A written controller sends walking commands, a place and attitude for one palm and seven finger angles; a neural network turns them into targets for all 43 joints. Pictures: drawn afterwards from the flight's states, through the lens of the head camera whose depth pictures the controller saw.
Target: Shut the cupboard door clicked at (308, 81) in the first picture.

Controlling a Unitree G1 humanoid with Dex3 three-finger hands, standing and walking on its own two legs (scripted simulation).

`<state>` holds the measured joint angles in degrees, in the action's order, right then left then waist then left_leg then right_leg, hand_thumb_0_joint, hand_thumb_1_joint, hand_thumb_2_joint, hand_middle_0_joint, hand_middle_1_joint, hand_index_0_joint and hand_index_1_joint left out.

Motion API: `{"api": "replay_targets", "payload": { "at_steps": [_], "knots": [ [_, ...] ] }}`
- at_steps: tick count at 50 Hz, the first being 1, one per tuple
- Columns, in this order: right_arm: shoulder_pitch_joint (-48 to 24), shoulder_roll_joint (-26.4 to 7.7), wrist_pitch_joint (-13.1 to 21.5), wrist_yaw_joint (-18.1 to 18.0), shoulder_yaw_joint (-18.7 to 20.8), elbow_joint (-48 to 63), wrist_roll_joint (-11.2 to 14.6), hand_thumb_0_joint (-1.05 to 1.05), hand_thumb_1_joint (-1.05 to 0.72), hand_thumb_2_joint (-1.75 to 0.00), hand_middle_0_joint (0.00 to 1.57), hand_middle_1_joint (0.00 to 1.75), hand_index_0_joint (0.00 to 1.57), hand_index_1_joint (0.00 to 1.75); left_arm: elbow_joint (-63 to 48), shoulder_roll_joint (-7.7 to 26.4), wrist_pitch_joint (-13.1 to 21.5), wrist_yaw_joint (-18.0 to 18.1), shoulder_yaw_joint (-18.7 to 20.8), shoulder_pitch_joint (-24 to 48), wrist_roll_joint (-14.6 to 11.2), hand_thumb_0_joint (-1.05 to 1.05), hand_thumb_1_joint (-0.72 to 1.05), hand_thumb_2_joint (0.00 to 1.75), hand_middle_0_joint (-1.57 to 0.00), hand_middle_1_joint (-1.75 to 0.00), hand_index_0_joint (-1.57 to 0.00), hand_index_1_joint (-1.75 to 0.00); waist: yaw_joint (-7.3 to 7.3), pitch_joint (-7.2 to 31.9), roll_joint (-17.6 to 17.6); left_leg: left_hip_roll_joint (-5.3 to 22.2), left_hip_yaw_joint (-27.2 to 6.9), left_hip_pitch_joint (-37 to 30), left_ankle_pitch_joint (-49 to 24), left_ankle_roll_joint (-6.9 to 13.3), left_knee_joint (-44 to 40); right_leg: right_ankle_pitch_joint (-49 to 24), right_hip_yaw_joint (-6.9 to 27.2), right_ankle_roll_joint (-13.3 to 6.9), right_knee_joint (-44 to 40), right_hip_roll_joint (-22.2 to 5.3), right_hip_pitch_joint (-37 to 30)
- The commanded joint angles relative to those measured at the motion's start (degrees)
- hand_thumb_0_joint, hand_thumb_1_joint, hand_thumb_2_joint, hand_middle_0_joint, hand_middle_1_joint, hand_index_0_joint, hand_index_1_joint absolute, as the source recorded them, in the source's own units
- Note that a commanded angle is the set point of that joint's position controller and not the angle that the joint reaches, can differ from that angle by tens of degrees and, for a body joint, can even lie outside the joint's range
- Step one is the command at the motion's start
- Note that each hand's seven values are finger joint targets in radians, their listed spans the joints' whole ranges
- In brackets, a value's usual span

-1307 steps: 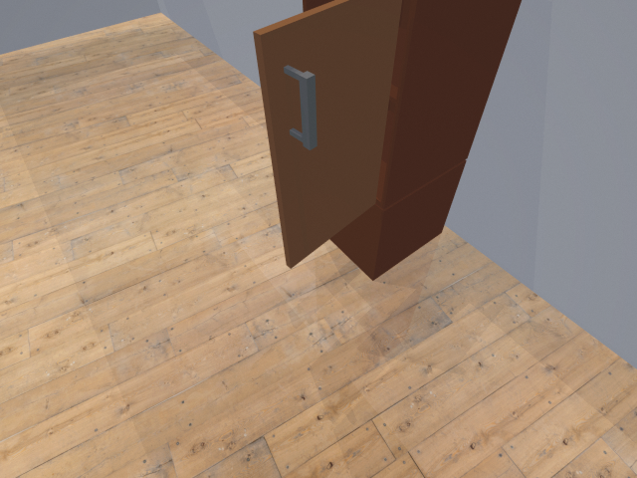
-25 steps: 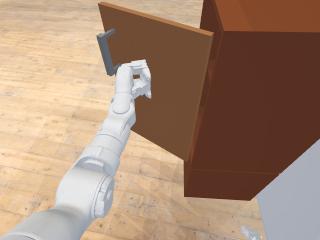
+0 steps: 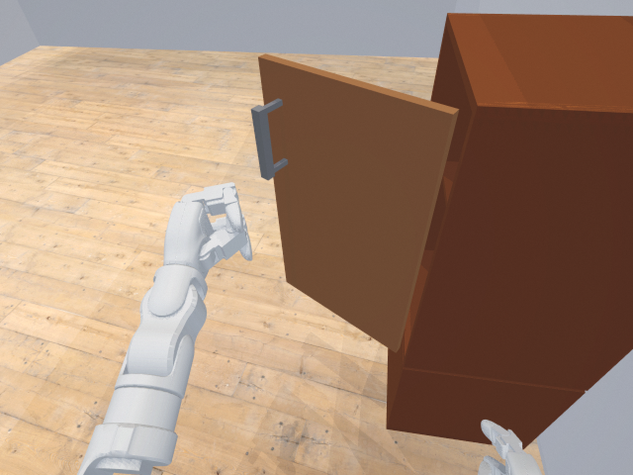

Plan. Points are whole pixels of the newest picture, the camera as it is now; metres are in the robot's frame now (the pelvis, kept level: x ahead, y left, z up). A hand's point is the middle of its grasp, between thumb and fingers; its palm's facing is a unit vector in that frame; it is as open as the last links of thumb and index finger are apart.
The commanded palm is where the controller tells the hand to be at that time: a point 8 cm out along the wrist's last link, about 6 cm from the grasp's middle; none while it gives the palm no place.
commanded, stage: draw the hand back to the body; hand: left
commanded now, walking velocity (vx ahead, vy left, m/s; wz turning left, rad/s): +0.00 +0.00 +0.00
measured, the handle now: (271, 140) +0.63 +0.13 +0.12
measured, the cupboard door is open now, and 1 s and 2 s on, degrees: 60 60 60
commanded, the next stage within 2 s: step back with the hand held close in 1.08 s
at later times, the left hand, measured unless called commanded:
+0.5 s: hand (117, 307) +0.24 +0.22 +0.17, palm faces +0.34 -0.89 -0.31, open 4.6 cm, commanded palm +0.18 +0.27 +0.18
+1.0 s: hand (60, 348) +0.19 +0.26 +0.16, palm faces +0.49 -0.79 -0.37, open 7.3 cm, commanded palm +0.14 +0.29 +0.18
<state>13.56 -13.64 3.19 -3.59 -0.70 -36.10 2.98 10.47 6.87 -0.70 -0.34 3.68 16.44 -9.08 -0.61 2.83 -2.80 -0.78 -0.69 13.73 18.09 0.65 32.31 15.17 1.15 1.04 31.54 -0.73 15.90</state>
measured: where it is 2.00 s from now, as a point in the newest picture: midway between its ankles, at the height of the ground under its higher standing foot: outside the picture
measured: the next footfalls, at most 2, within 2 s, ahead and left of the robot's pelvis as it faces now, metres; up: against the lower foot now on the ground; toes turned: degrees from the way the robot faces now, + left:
none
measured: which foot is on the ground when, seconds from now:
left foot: down 0.00-1.00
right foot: down 0.00-1.00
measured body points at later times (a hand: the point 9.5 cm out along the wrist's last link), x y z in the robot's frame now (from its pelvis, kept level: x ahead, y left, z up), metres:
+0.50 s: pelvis +0.01 +0.00 +0.01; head -0.02 -0.04 +0.46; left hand +0.21 +0.26 +0.18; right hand +0.19 -0.20 -0.09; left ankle -0.01 +0.11 -0.73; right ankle +0.02 -0.13 -0.73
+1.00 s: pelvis +0.01 -0.01 +0.01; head -0.02 -0.03 +0.46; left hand +0.16 +0.30 +0.18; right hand +0.21 -0.22 -0.07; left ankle -0.01 +0.11 -0.73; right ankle +0.02 -0.13 -0.73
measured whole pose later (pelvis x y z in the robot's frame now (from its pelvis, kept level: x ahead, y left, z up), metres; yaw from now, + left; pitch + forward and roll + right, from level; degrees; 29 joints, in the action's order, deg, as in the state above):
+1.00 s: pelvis +0.01 -0.01 +0.01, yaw +1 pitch -5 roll +0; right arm 10.5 -12.6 4.7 -5.6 -1.0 -36.5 0.4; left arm -19.7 18.0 3.4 6.4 18.1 -24.5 -3.4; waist -4.2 -1.0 -3.6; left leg -0.4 -2.4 3.9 15.0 0.0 23.9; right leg 12.8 -0.7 0.5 23.4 -0.5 5.6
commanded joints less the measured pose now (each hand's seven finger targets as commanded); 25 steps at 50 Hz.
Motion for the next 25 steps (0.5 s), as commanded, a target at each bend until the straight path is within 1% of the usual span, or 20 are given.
{"api": "replay_targets", "payload": {
  "at_steps": [1, 2, 3, 4, 5, 7, 8, 10, 11, 12, 13, 14, 16, 18, 19, 20, 22, 23, 24, 25],
  "knots": [
    [-8.6, -4.3, 1.6, -0.3, 0.3, 10.1, -1.0, 0.00, -0.90, -0.90, 0.20, 0.30, 0.20, 0.30, -18.4, 10.2, 2.9, 0.7, -0.3, 10.7, 3.7, 0.00, 0.90, 0.90, -1.13, -1.32, -1.13, -1.32, 0.25, 2.7, 6.4, -0.3, 0.7, -2.3, -9.2, 0.8, -9.5, -7.4, -2.7, -1.7, -7.3, 0.7, -4.1],
    [-8.6, -4.4, 1.0, -0.5, 0.3, 9.9, -1.3, 0.00, -0.90, -0.90, 0.20, 0.30, 0.20, 0.30, -16.2, 10.7, 3.8, 1.6, 1.9, 5.4, 4.1, 0.00, 0.90, 0.90, -1.11, -1.29, -1.11, -1.29, -0.23, 1.8, 7.9, -0.1, 0.5, -2.0, -8.4, 0.9, -10.0, -6.2, -2.9, -1.8, -7.8, 0.8, -4.7],
    [-9.2, -4.5, 0.3, -0.6, 0.1, 10.2, -1.3, 0.00, -0.90, -0.90, 0.20, 0.30, 0.20, 0.30, -16.3, 11.0, 3.8, 1.6, 2.1, 1.7, 4.0, 0.00, 0.90, 0.90, -1.08, -1.26, -1.08, -1.26, -0.90, 0.4, 7.8, -0.1, 0.6, -1.4, -8.0, 1.1, -10.4, -5.4, -2.7, -1.8, -8.7, 0.6, -5.0],
    [-9.3, -4.0, -0.5, -0.6, -0.2, 10.6, -1.4, 0.00, -0.90, -0.90, 0.20, 0.30, 0.20, 0.30, -19.2, 10.9, 4.0, 1.8, 2.0, 1.1, 4.0, 0.00, 0.90, 0.90, -1.05, -1.23, -1.05, -1.23, -0.82, 1.5, 6.1, 0.1, 0.6, -2.4, -8.8, 1.1, -10.8, -6.3, -2.6, -1.8, -8.6, 0.3, -6.6],
    [-9.5, -3.9, -1.1, -0.6, -0.4, 10.9, -1.6, 0.00, -0.90, -0.90, 0.20, 0.30, 0.20, 0.30, -21.9, 12.0, 4.3, 2.0, 2.6, 1.3, 4.4, 0.00, 0.90, 0.90, -1.02, -1.20, -1.02, -1.20, -0.75, 2.7, 5.2, 0.2, 0.6, -3.6, -9.8, 1.0, -11.1, -7.4, -2.5, -1.9, -8.8, 0.4, -7.7],
    [-9.8, -3.5, -1.7, -0.6, -0.6, 11.5, -1.8, 0.00, -0.90, -0.90, 0.20, 0.30, 0.20, 0.30, -27.7, 13.4, 5.0, 2.6, 3.8, 0.1, 5.0, 0.00, 0.90, 0.90, -0.97, -1.14, -0.97, -1.14, -0.86, 5.3, 0.7, 0.3, 0.4, -5.8, -12.4, 0.7, -11.5, -9.6, -2.7, -2.3, -8.8, 0.4, -10.0],
    [-9.9, -3.7, -1.9, -0.6, -0.6, 11.7, -2.0, 0.00, -0.90, -0.90, 0.20, 0.30, 0.20, 0.30, -29.8, 14.7, 5.1, 2.9, 4.6, -1.0, 5.0, 0.00, 0.90, 0.90, -0.94, -1.11, -0.94, -1.11, -0.99, 5.7, 0.2, 0.3, 0.6, -6.4, -13.0, 0.7, -11.5, -10.2, -2.5, -2.2, -9.5, 0.3, -10.9],
    [-10.5, -3.3, -1.8, -0.7, -0.8, 11.9, -2.3, 0.00, -0.90, -0.90, 0.20, 0.30, 0.20, 0.30, -35.2, 16.1, 5.7, 3.6, 5.8, -1.1, 5.3, 0.00, 0.90, 0.90, -0.89, -1.05, -0.89, -1.05, -0.85, 7.8, -2.5, 0.3, 0.6, -8.4, -14.0, 0.7, -11.8, -11.1, -2.5, -2.2, -10.0, 0.4, -12.1],
    [-10.5, -3.1, -1.6, -0.8, -0.9, 11.7, -2.3, 0.00, -0.90, -0.90, 0.20, 0.30, 0.20, 0.30, -36.5, 15.8, 5.9, 4.0, 5.6, -2.2, 5.4, 0.00, 0.90, 0.90, -0.86, -1.02, -0.86, -1.02, -0.78, 7.4, -3.0, 0.4, 0.4, -8.7, -14.6, 0.5, -12.1, -11.2, -2.8, -2.3, -10.1, 0.6, -12.3],
    [-10.4, -3.2, -1.3, -0.8, -0.8, 11.8, -2.4, 0.00, -0.90, -0.90, 0.20, 0.30, 0.20, 0.30, -38.9, 16.1, 6.1, 4.4, 5.7, -2.7, 5.6, 0.00, 0.90, 0.90, -0.83, -0.99, -0.83, -0.99, -0.70, 8.2, -3.6, 0.3, 0.1, -9.6, -15.9, 0.3, -12.1, -12.1, -3.0, -2.4, -10.0, 0.7, -12.8],
    [-10.5, -3.5, -1.0, -0.9, -0.9, 11.5, -2.6, 0.00, -0.90, -0.90, 0.20, 0.30, 0.20, 0.30, -38.9, 16.3, 6.0, 4.5, 5.5, -5.0, 5.7, 0.00, 0.90, 0.90, -0.81, -0.96, -0.81, -0.96, -0.73, 6.7, -3.3, 0.4, -0.1, -9.5, -15.8, 0.4, -12.4, -11.6, -3.0, -2.3, -10.6, 0.8, -12.5],
    [-10.6, -3.4, -0.9, -0.9, -0.9, 11.4, -2.7, 0.00, -0.90, -0.90, 0.20, 0.30, 0.20, 0.30, -39.0, 15.9, 6.0, 4.8, 5.7, -6.6, 5.5, 0.00, 0.90, 0.90, -0.78, -0.93, -0.78, -0.93, -0.79, 6.2, -3.3, 0.5, -0.4, -9.7, -15.2, 0.2, -12.9, -10.8, -3.1, -2.3, -10.8, 0.8, -12.4],
    [-10.8, -3.5, -0.8, -1.1, -0.8, 10.9, -2.7, 0.00, -0.90, -0.90, 0.20, 0.30, 0.20, 0.30, -38.3, 15.9, 5.8, 5.3, 6.5, -10.1, 5.7, 0.00, 0.90, 0.90, -0.72, -0.87, -0.72, -0.87, -0.84, 4.3, -0.6, 0.4, -0.3, -9.2, -15.0, 0.2, -13.2, -10.7, -3.5, -2.3, -11.2, 1.0, -12.2],
    [-10.9, -4.0, -0.9, -1.1, -0.6, 10.4, -2.7, 0.00, -0.90, -0.90, 0.20, 0.30, 0.20, 0.30, -36.0, 16.1, 5.5, 5.4, 7.6, -15.5, 5.6, 0.00, 0.90, 0.90, -0.67, -0.81, -0.67, -0.81, -1.14, 1.8, 1.9, 0.5, -0.2, -8.4, -13.9, 0.4, -13.7, -9.5, -3.5, -2.1, -12.1, 1.0, -11.8],
    [-11.0, -3.8, -1.1, -1.1, -0.6, 10.5, -2.6, 0.00, -0.90, -0.90, 0.20, 0.30, 0.20, 0.30, -36.6, 15.6, 5.5, 5.3, 7.5, -16.5, 5.6, 0.00, 0.90, 0.90, -0.64, -0.78, -0.64, -0.78, -1.16, 1.2, 1.3, 0.5, -0.3, -8.2, -13.6, 0.3, -14.1, -8.9, -3.5, -2.1, -12.0, 0.8, -11.7],
    [-11.1, -3.9, -1.2, -1.1, -0.5, 10.2, -2.6, 0.00, -0.90, -0.90, 0.20, 0.30, 0.20, 0.30, -36.1, 16.3, 5.5, 5.4, 8.7, -18.0, 5.6, 0.00, 0.90, 0.90, -0.61, -0.75, -0.61, -0.75, -1.41, 0.6, 2.2, 0.6, -0.2, -7.8, -13.0, 0.2, -14.2, -8.3, -3.7, -2.0, -12.0, 0.8, -11.7],
    [-11.2, -4.0, -1.4, -1.1, -0.2, 10.2, -2.6, 0.00, -0.90, -0.90, 0.20, 0.30, 0.20, 0.30, -36.7, 17.8, 5.8, 5.6, 11.4, -21.5, 5.5, 0.00, 0.90, 0.90, -0.56, -0.69, -0.56, -0.69, -1.85, 0.6, 2.3, 0.5, -0.1, -7.3, -13.0, 0.3, -14.1, -8.4, -3.5, -1.9, -12.0, 0.7, -12.3],
    [-11.2, -4.2, -1.2, -1.1, 0.0, 9.9, -2.7, 0.00, -0.90, -0.90, 0.20, 0.30, 0.20, 0.30, -36.6, 19.7, 6.1, 5.7, 13.9, -24.5, 5.4, 0.00, 0.90, 0.90, -0.53, -0.66, -0.53, -0.66, -2.39, 0.9, 2.8, 0.5, 0.0, -6.9, -13.7, 0.3, -13.9, -9.0, -3.5, -1.9, -12.2, 0.6, -13.1],
    [-11.3, -3.8, -1.3, -1.0, 0.0, 10.3, -2.7, 0.00, -0.90, -0.90, 0.20, 0.30, 0.20, 0.30, -37.8, 19.9, 6.5, 5.7, 14.9, -26.2, 5.1, 0.00, 0.90, 0.90, -0.50, -0.63, -0.50, -0.63, -2.66, 2.1, 3.4, 0.5, 0.2, -6.8, -14.5, 0.5, -13.6, -10.0, -3.4, -1.8, -11.7, 0.3, -14.1],
    [-11.4, -3.8, -1.3, -1.0, 0.2, 10.3, -2.6, 0.00, -0.90, -0.90, 0.20, 0.30, 0.20, 0.30, -38.7, 21.2, 6.7, 5.7, 16.7, -27.4, 5.1, 0.00, 0.90, 0.90, -0.47, -0.60, -0.47, -0.60, -2.95, 2.8, 3.3, 0.5, 0.3, -6.7, -15.2, 0.5, -13.2, -10.7, -3.3, -1.8, -11.4, 0.4, -14.6]
  ]
}}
